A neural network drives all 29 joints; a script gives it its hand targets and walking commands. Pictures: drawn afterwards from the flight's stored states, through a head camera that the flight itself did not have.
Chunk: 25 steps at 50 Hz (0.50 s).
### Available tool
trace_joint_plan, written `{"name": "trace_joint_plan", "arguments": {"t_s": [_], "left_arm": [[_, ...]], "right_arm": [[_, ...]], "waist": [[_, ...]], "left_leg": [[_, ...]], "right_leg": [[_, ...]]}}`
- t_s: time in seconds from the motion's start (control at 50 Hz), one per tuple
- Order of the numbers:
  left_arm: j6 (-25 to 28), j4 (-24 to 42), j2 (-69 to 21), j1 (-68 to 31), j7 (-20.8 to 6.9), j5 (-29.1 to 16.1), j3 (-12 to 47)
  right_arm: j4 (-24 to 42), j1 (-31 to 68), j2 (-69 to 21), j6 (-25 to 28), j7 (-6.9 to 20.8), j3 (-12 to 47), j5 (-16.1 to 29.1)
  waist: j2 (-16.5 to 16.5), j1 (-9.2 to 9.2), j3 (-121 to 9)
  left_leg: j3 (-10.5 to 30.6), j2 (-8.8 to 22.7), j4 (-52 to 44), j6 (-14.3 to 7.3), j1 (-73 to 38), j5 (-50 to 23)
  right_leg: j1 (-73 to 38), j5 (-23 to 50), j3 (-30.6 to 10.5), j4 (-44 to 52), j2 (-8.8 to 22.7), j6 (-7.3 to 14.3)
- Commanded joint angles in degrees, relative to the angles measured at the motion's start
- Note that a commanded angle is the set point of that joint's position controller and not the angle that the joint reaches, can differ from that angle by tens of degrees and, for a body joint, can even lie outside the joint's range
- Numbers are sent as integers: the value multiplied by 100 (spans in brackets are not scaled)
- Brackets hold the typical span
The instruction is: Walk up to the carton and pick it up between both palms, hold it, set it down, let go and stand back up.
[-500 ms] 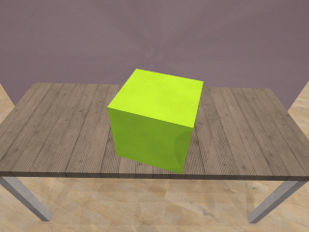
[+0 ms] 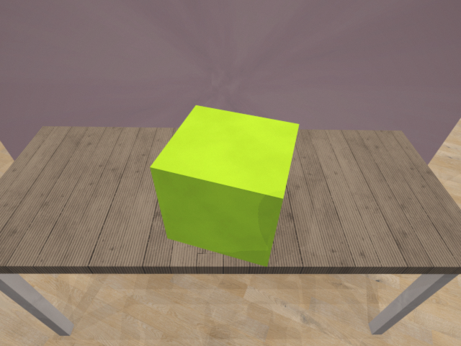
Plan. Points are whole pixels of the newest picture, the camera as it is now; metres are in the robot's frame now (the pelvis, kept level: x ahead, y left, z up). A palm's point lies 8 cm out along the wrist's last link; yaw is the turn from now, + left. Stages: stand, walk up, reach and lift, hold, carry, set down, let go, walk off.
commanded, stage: stand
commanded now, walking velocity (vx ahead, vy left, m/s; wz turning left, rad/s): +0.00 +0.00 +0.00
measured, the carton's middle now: (230, 183) +0.50 +0.02 -0.02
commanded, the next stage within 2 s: none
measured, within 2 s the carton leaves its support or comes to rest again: neither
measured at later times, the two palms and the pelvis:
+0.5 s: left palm out of the picture +0.00 +0.20 -0.15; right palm out of the picture +0.00 -0.22 -0.15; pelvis +0.02 -0.01 +0.00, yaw +0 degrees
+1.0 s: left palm out of the picture +0.02 +0.18 -0.15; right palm out of the picture +0.03 -0.23 -0.15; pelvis +0.04 -0.02 +0.00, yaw +1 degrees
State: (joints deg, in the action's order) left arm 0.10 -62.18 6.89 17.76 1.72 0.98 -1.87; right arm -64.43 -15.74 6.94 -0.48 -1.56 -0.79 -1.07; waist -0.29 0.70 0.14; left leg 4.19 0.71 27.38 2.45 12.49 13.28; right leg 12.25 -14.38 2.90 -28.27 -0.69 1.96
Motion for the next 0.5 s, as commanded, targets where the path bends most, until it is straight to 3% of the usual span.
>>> {"name": "trace_joint_plan", "arguments": {"t_s": [0.0, 0.02, 0.06, 0.08, 0.14, 0.16, 0.18, 0.2, 0.22, 0.24, 0.26, 0.32, 0.34, 0.42, 0.46, 0.48], "left_arm": [[47, 37, 600, 437, 50, -11, -77], [37, 15, 564, 410, 58, 6, -72], [61, 4, 556, 332, 31, -25, -51], [41, -43, 719, 323, 22, -5, -122], [69, -23, 454, 299, 30, -9, -32], [66, -84, 395, 337, 51, -45, -17], [53, -134, 450, 445, 40, -56, -51], [52, -69, 503, 302, 40, -37, -41], [43, -49, 609, 280, 45, -2, -87], [31, -83, 630, 154, 61, 1, -81], [46, -46, 513, 209, 69, 1, -76], [46, -124, 445, 318, 58, -36, -30], [39, -152, 525, 314, 46, -44, -63], [49, -181, 700, 304, 68, -42, -142], [54, -174, 650, 347, 62, -30, -90], [69, -175, 452, 253, 47, -16, -41]], "right_arm": [[92, -277, 640, 39, -53, -109, -9], [54, -363, 514, 47, -37, -79, 25], [78, -249, 561, 49, -56, -78, 39], [92, -193, 376, 40, -32, -30, 19], [-99, -519, 536, 3, -55, -66, 4], [-89, -462, 415, 7, -46, -50, -7], [-115, -406, 364, -7, -68, -8, -8], [-102, -427, 488, 10, -45, -52, 19], [-29, -231, 544, 3, -60, -57, -17], [13, -196, 434, 29, -52, -29, -17], [2, -223, 376, 44, -46, -6, -14], [-16, -237, 526, 37, -43, -58, 16], [-37, -237, 495, 47, -76, -39, -11], [-144, -373, 355, 41, -91, 35, 0], [-103, -240, 523, 52, -86, -11, 29], [-122, -197, 535, 38, -81, -27, 51]], "waist": [[-170, 24, 688], [-219, 16, 604], [89, 19, 567], [203, 0, 541], [-77, -90, 725], [70, 4, 674], [-71, 47, 637], [-132, -45, 507], [18, 42, 573], [-71, -38, 562], [103, 35, 469], [-38, -12, 550], [145, 44, 428], [-100, 20, 488], [12, 50, 442], [-80, -33, 513]], "left_leg": [[230, 270, -625, -200, 435, -438], [229, 266, -626, -248, 373, -405], [269, 254, -545, -216, 346, -460], [206, 249, -550, -197, 142, -482], [164, 238, -592, -157, 223, -467], [169, 252, -598, -170, 251, -489], [179, 263, -590, -158, 228, -482], [121, 229, -543, -162, 182, -508], [157, 243, -560, -182, 226, -495], [168, 283, -635, -197, 186, -496], [182, 284, -575, -225, 113, -517], [223, 297, -598, -193, 137, -607], [194, 302, -553, -204, 35, -644], [131, 274, -565, -140, 65, -681], [161, 285, -566, -138, 61, -795], [104, 278, -444, -123, 135, -834]], "right_leg": [[23, 215, -716, 803, 495, 24], [42, 173, -775, 852, 582, 66], [23, 239, -723, 908, 500, 43], [80, -82, -781, 997, 563, 17], [23, 55, -786, 972, 546, 59], [-131, 185, -733, 937, 530, 21], [-78, 188, -764, 938, 529, 37], [-216, 154, -806, 968, 557, 51], [-145, 208, -782, 935, 546, 86], [-77, 89, -817, 929, 592, 85], [-92, -41, -870, 990, 609, 99], [-74, 168, -708, 934, 514, 68], [-173, 313, -686, 910, 502, 44], [-242, 345, -749, 862, 521, 87], [-306, 430, -730, 900, 550, 83], [-326, 618, -744, 890, 554, 107]]}}
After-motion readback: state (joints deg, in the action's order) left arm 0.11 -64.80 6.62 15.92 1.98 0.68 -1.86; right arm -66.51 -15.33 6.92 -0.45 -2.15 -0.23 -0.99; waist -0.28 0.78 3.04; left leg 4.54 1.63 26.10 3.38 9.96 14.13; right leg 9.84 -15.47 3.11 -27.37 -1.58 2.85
